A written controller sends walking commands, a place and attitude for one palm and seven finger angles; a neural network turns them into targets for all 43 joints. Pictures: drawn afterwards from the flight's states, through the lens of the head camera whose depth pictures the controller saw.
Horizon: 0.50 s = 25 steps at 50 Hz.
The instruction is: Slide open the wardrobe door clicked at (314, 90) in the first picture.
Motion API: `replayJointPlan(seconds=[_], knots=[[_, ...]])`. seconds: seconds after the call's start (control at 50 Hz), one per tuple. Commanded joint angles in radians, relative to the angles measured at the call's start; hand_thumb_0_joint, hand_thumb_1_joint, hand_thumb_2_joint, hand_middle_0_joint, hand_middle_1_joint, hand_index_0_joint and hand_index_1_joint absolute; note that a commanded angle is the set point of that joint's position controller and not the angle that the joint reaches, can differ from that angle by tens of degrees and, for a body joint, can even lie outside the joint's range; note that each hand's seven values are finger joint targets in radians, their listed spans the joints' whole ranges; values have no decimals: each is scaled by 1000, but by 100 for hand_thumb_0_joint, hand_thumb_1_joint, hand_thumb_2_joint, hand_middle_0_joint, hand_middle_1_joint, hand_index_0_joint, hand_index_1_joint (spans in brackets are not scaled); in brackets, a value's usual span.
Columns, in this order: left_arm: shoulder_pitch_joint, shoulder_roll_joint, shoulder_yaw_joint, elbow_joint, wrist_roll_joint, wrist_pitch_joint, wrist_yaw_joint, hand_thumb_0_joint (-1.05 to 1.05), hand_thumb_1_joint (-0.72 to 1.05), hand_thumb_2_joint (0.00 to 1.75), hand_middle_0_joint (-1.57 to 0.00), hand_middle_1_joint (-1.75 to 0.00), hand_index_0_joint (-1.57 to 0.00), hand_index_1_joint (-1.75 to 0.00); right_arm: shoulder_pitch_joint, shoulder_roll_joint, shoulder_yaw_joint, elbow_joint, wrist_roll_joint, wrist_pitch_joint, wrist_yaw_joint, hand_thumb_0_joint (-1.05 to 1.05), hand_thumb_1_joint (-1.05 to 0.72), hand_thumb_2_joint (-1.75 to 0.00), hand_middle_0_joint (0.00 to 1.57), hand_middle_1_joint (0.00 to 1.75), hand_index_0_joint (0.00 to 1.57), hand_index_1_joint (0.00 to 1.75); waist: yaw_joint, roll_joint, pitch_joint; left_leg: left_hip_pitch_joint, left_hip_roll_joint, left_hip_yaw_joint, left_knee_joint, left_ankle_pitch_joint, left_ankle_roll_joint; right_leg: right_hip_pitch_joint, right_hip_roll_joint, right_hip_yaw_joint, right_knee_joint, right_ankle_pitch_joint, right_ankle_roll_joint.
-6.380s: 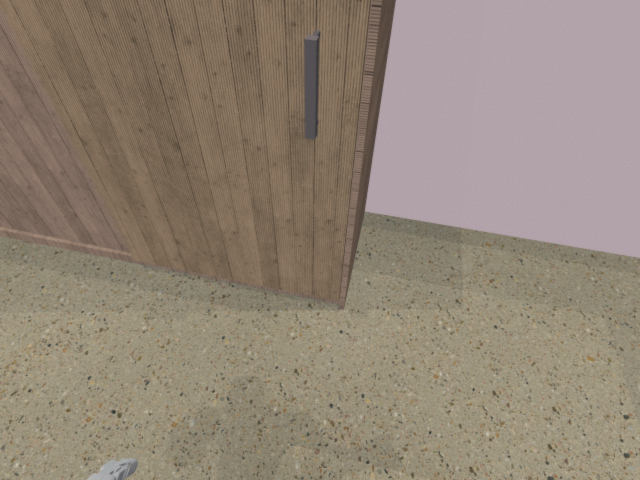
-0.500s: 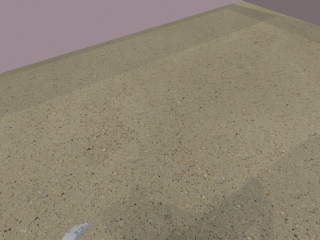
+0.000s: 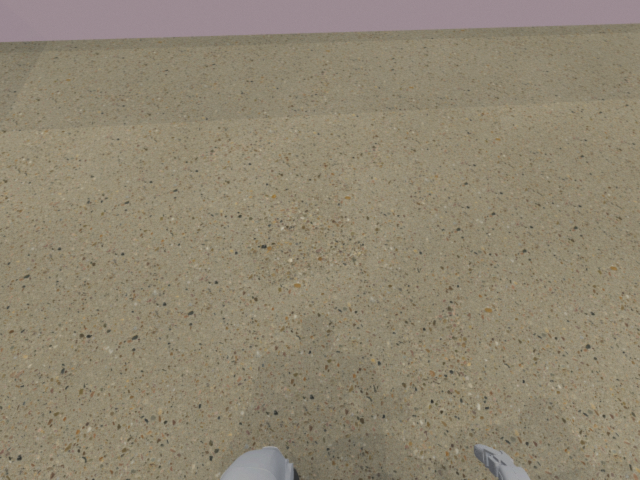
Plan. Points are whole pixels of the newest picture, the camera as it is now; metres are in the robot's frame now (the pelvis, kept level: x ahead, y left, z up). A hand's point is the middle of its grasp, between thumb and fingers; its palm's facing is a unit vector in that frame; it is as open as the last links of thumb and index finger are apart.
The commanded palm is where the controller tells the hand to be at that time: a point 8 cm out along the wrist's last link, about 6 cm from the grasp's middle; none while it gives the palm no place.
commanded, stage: turn to face it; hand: right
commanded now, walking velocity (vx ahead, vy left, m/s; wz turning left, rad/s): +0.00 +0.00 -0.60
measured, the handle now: out of the picture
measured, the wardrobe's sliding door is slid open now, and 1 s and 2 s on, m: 0.00 0.00 0.00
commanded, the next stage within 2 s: none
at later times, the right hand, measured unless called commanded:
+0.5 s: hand out of the picture +0.03 -0.25 -0.18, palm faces +0.32 +0.93 -0.20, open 7.4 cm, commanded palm none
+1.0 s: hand out of the picture +0.03 -0.24 -0.13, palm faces +0.52 +0.82 -0.24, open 7.4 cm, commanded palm none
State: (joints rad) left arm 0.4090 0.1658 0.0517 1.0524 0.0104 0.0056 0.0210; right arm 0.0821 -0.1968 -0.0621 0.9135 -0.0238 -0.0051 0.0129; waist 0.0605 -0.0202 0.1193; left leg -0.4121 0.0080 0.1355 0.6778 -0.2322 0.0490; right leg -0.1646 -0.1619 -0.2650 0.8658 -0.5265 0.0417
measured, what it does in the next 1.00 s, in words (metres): steps on the spot, turning right: right foot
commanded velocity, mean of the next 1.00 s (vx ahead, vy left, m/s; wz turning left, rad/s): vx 0.00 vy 0.00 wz -0.60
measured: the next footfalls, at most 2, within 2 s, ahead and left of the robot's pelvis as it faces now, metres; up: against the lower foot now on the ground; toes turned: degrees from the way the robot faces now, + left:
right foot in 0.44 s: +0.03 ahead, -0.13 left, +0.00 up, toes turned -23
left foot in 1.04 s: +0.11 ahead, +0.10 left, +0.00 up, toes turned -34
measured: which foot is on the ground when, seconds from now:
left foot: down 0.00-0.44, up 0.46-1.00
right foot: up 0.00-0.42, down 0.44-1.00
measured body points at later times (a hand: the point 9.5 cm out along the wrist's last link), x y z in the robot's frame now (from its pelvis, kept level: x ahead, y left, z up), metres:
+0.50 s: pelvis +0.01 -0.03 +0.01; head +0.04 -0.08 +0.45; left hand +0.13 +0.20 -0.12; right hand +0.01 -0.29 -0.16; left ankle +0.05 +0.08 -0.69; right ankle +0.00 -0.11 -0.71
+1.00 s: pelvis +0.02 +0.00 +0.02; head +0.06 -0.01 +0.47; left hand +0.19 +0.20 -0.13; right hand +0.00 -0.28 -0.11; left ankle +0.08 +0.13 -0.69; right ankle +0.00 -0.11 -0.71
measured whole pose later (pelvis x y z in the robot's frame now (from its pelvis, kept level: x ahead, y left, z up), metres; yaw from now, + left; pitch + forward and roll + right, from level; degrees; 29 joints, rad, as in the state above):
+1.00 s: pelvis +0.02 +0.00 +0.02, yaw -32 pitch +2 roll +1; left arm 0.24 0.22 0.08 0.93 0.03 0.04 0.00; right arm 0.10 -0.20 -0.06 0.89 0.00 0.05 -0.02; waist 0.05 -0.03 0.05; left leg -0.35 0.02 -0.01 0.74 -0.40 -0.08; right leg -0.33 0.08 0.14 0.50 -0.19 -0.03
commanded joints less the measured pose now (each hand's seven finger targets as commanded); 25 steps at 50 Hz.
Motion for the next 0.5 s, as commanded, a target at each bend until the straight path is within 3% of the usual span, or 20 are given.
replayJointPlan(seconds=[0.0, 0.04, 0.08, 0.12, 0.16, 0.24, 0.32, 0.38, 0.4, 0.42, 0.44, 0.46, 0.48], knots=[[-5, 49, -1, -82, -12, -2, 9, 0, 90, 90, -20, -30, -20, -30, 208, -160, -20, 24, 10, -32, -46, 0, -90, -90, 20, 30, 20, 30, -100, 156, -311, 416, 370, -294, -241, 769, 166, -277, 30, 258, 364, -28, -3], [6, 49, 0, -40, -2, 18, 7, 0, 90, 90, -20, -30, -20, -30, 98, -117, 5, 7, 12, -29, -47, 0, -90, -90, 20, 30, 20, 30, -55, 103, -183, 210, 333, -215, -321, 550, 114, -227, 20, 258, 320, 47, 2], [36, 34, 1, -19, 1, 41, 3, 0, 90, 90, -20, -30, -20, -30, 33, -99, 10, -4, 10, -25, -47, 0, -90, -90, 20, 30, 20, 30, -18, 96, -113, 99, 309, -124, -374, 385, 90, -206, 29, 246, 269, 89, 12], [43, 38, 8, -19, 4, 51, -6, 0, 90, 90, -20, -30, -20, -30, 22, -102, 4, -8, 7, -17, -47, 0, -90, -90, 20, 30, 20, 30, -12, 117, -84, 71, 296, -81, -409, 227, 83, -224, 43, 224, 259, 127, 16], [13, 48, 16, -30, 8, 53, -11, 0, 90, 90, -20, -30, -20, -30, 35, -97, -3, -6, 7, -12, -49, 0, -90, -90, 20, 30, 20, 30, -26, 143, -78, 103, 310, -78, -424, 137, 86, -272, 44, 216, 255, 138, 22], [-78, 49, 27, -77, 9, 50, -23, 0, 90, 90, -20, -30, -20, -30, 67, -103, -17, -6, -1, -6, -54, 0, -90, -90, 20, 30, 20, 30, -53, 159, -66, 137, 343, -61, -413, 105, 97, -299, 43, 191, 160, 109, 27], [-138, 39, 29, -124, 7, 36, -32, 0, 90, 90, -20, -30, -20, -30, 93, -125, -37, -11, -11, -1, -59, 0, -90, -90, 20, 30, 20, 30, -74, 162, -104, 195, 386, -52, -342, 152, 100, -267, 45, 171, -15, 69, 16], [-97, 55, 33, -130, 9, 29, -33, 0, 90, 90, -20, -30, -20, -30, 93, -139, -41, -18, -3, 8, -53, 0, -90, -90, 20, 30, 20, 30, -48, 126, -150, 186, 365, 12, -221, 147, 47, -151, 80, 128, -212, 200, 7], [-60, 81, 40, -126, 10, 22, -35, 0, 90, 90, -20, -30, -20, -30, 96, -123, -40, -22, 3, 13, -51, 0, -90, -90, 20, 30, 20, 30, -27, 26, -182, 136, 337, 36, -105, 97, 6, -53, 67, 174, -350, 306, -6], [-19, 165, 57, -128, 16, 12, -33, 0, 90, 90, -20, -30, -20, -30, 115, -81, -37, -45, 12, 21, -46, 0, -90, -90, 20, 30, 20, 30, -9, -225, -192, -38, 221, 86, 94, -120, -70, 32, -104, 446, -475, 499, -88], [22, 249, 73, -134, 21, 9, -22, 0, 90, 90, -20, -30, -20, -30, 48, -43, -22, -96, 11, 26, -41, 0, -90, -90, 20, 30, 20, 30, 31, -385, -162, -213, 99, 45, 335, -442, -126, 56, -299, 694, -557, 809, -218], [26, 259, 73, -122, 24, 11, -14, 0, 90, 90, -20, -30, -20, -30, 7, -75, -26, -106, 2, 33, -39, 0, -90, -90, 20, 30, 20, 30, 26, -218, -175, -203, 109, -68, 472, -380, -107, 28, -315, 651, -546, 780, -260], [-13, 232, 66, -122, 21, 3, -2, 0, 90, 90, -20, -30, -20, -30, 6, -62, -29, -87, -4, 37, -38, 0, -90, -90, 20, 30, 20, 30, 7, -224, -172, -245, 116, -108, 512, -294, -108, 36, -234, 605, -543, 777, -217]])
